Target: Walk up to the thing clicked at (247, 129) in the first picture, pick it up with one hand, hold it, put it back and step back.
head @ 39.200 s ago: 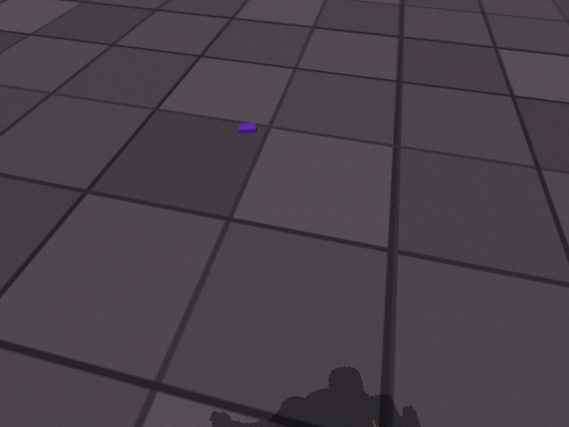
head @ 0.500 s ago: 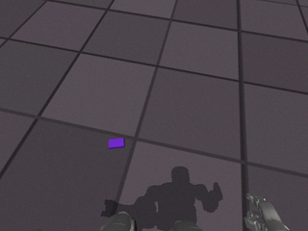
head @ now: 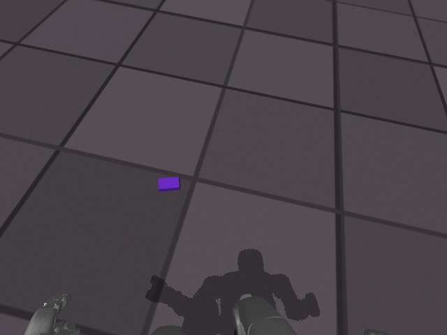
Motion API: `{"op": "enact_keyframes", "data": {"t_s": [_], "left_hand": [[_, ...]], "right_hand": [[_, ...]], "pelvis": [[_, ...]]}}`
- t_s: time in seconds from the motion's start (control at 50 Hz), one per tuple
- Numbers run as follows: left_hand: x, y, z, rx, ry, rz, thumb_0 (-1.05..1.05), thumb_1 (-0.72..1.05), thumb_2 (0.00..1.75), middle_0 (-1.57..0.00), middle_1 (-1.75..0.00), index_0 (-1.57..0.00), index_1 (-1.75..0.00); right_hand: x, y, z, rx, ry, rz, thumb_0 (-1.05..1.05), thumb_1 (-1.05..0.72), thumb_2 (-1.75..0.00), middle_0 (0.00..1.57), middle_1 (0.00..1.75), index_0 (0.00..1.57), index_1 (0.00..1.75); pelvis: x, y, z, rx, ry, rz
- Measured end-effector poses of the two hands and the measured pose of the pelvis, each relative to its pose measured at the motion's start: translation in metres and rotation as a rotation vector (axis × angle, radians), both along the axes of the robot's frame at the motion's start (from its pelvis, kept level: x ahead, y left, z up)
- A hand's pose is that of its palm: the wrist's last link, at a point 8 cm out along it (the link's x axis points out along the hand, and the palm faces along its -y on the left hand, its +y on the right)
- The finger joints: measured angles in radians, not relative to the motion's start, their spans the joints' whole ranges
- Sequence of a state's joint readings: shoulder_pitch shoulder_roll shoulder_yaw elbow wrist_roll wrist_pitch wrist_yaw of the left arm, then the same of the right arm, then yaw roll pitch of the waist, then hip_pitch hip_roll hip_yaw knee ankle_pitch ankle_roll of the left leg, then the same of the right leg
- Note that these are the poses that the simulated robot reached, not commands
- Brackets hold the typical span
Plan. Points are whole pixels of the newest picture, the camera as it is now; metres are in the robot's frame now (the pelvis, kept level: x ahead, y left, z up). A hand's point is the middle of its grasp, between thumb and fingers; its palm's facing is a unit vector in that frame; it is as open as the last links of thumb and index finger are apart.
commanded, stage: step back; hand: left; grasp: from above
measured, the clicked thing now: (168, 184) +0.81 +0.18 -0.75
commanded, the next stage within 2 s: stand in 1.64 s
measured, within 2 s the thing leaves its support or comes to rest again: neither
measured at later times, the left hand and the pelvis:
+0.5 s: hand out of the picture -0.08 +0.24 -0.13, palm faces -0.05 -0.90 -0.43, open 7.4 cm; pelvis -0.18 -0.03 +0.00, yaw -4 degrees
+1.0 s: hand out of the picture -0.20 +0.23 -0.14, palm faces +0.02 -0.93 -0.37, open 7.4 cm; pelvis -0.25 -0.04 +0.01, yaw -2 degrees
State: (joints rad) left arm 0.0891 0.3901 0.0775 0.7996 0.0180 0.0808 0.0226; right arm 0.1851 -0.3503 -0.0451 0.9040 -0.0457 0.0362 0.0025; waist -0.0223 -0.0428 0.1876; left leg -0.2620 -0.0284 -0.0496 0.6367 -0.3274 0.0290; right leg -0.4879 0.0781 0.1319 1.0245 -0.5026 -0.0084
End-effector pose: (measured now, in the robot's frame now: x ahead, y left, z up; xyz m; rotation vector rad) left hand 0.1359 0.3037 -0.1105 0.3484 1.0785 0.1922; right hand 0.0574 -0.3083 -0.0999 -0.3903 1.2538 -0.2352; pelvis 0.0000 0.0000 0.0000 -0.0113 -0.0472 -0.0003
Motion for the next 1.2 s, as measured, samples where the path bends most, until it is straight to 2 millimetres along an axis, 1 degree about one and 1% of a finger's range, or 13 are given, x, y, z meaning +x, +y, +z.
{"op": "enact_keyframes", "data": {"t_s": [0.12, 0.24, 0.32, 0.4, 0.52, 0.62, 0.7, 0.76, 0.84, 0.92, 1.0, 1.12, 1.2], "left_hand": [[-0.058, 0.002, -0.001, -0.011, 0.057, 0.005, 0.01, 0.91, 0.90, -0.21, -0.30, -0.20, -0.30], [-0.117, -0.005, -0.009, 0.030, 0.127, -0.034, 0.01, 0.91, 0.90, -0.21, -0.30, -0.20, -0.30], [-0.159, -0.021, -0.006, 0.040, 0.134, -0.034, 0.01, 0.91, 0.90, -0.20, -0.30, -0.20, -0.30], [-0.198, -0.028, 0.010, 0.041, 0.126, -0.015, 0.01, 0.91, 0.90, -0.21, -0.30, -0.20, -0.30], [-0.219, -0.021, 0.023, 0.069, 0.066, -0.011, 0.01, 0.90, 0.90, -0.21, -0.30, -0.21, -0.30], [-0.231, -0.004, 0.011, 0.053, -0.024, 0.009, 0.01, 0.90, 0.90, -0.21, -0.30, -0.21, -0.30], [-0.260, -0.006, 0.004, 0.012, 0.005, 0.032, 0.01, 0.91, 0.90, -0.20, -0.30, -0.20, -0.30], [-0.283, -0.009, 0.001, -0.020, 0.051, 0.042, 0.01, 0.91, 0.90, -0.20, -0.30, -0.20, -0.30], [-0.311, -0.016, -0.002, -0.026, 0.110, 0.042, 0.01, 0.91, 0.90, -0.21, -0.30, -0.20, -0.30], [-0.330, -0.028, 0.000, -0.007, 0.134, 0.051, 0.01, 0.91, 0.90, -0.20, -0.30, -0.20, -0.30], [-0.346, -0.033, 0.007, -0.001, 0.117, 0.080, 0.01, 0.91, 0.90, -0.21, -0.30, -0.20, -0.30], [-0.352, -0.020, 0.013, 0.010, 0.130, 0.112, 0.01, 0.91, 0.90, -0.21, -0.30, -0.21, -0.30], [-0.341, -0.002, 0.002, 0.012, 0.143, 0.112, 0.01, 0.90, 0.90, -0.21, -0.30, -0.20, -0.30]], "right_hand": [[-0.018, -0.006, 0.017, -0.027, -0.065, 0.010, 0.00, -0.90, -0.90, 0.20, 0.30, 0.20, 0.30], [-0.039, -0.024, 0.008, -0.028, -0.167, 0.010, 0.00, -0.90, -0.90, 0.20, 0.30, 0.20, 0.30], [-0.068, -0.038, -0.009, 0.000, -0.189, -0.008, 0.00, -0.90, -0.90, 0.20, 0.30, 0.20, 0.30], [-0.107, -0.038, -0.008, 0.034, -0.156, -0.042, 0.00, -0.90, -0.90, 0.20, 0.30, 0.20, 0.30], [-0.173, -0.036, -0.012, 0.031, -0.071, -0.030, 0.00, -0.90, -0.90, 0.20, 0.30, 0.20, 0.30], [-0.223, -0.023, -0.018, 0.009, 0.016, 0.006, 0.00, -0.90, -0.90, 0.20, 0.30, 0.20, 0.30], [-0.250, -0.011, -0.009, 0.023, 0.018, 0.004, 0.00, -0.90, -0.90, 0.20, 0.30, 0.20, 0.30], [-0.255, -0.011, 0.000, 0.021, -0.018, 0.004, 0.01, -0.90, -0.90, 0.20, 0.30, 0.20, 0.30], [-0.247, -0.019, 0.002, 0.028, -0.083, 0.008, 0.00, -0.90, -0.90, 0.20, 0.30, 0.20, 0.30], [-0.238, -0.034, -0.003, 0.039, -0.118, 0.007, 0.00, -0.90, -0.90, 0.20, 0.30, 0.20, 0.30], [-0.228, -0.038, -0.002, 0.047, -0.113, 0.023, 0.00, -0.90, -0.90, 0.20, 0.30, 0.20, 0.30], [-0.211, -0.034, 0.001, 0.046, -0.105, 0.059, 0.00, -0.90, -0.90, 0.20, 0.30, 0.20, 0.30], [-0.201, -0.021, -0.003, 0.032, -0.100, 0.059, 0.00, -0.90, -0.90, 0.20, 0.30, 0.20, 0.30]], "pelvis": [[-0.037, -0.003, 0.007, -0.014, 0.032, -0.042], [-0.086, -0.014, -0.005, 0.007, 0.021, -0.101], [-0.122, -0.023, -0.012, -0.042, -0.017, -0.088], [-0.145, -0.029, -0.002, 0.034, -0.010, -0.100], [-0.182, -0.024, 0.003, 0.043, 0.025, -0.056], [-0.215, -0.017, -0.009, 0.042, 0.010, 0.009], [-0.229, -0.016, -0.002, 0.039, -0.007, -0.002], [-0.236, -0.018, 0.003, 0.022, -0.006, -0.009], [-0.243, -0.025, 0.003, 0.027, 0.005, -0.032], [-0.249, -0.034, 0.001, -0.018, -0.008, -0.030], [-0.246, -0.038, 0.006, 0.003, -0.003, -0.029], [-0.237, -0.028, 0.008, 0.010, 0.004, -0.004], [-0.228, -0.016, 0.001, 0.016, 0.000, 0.012]]}}
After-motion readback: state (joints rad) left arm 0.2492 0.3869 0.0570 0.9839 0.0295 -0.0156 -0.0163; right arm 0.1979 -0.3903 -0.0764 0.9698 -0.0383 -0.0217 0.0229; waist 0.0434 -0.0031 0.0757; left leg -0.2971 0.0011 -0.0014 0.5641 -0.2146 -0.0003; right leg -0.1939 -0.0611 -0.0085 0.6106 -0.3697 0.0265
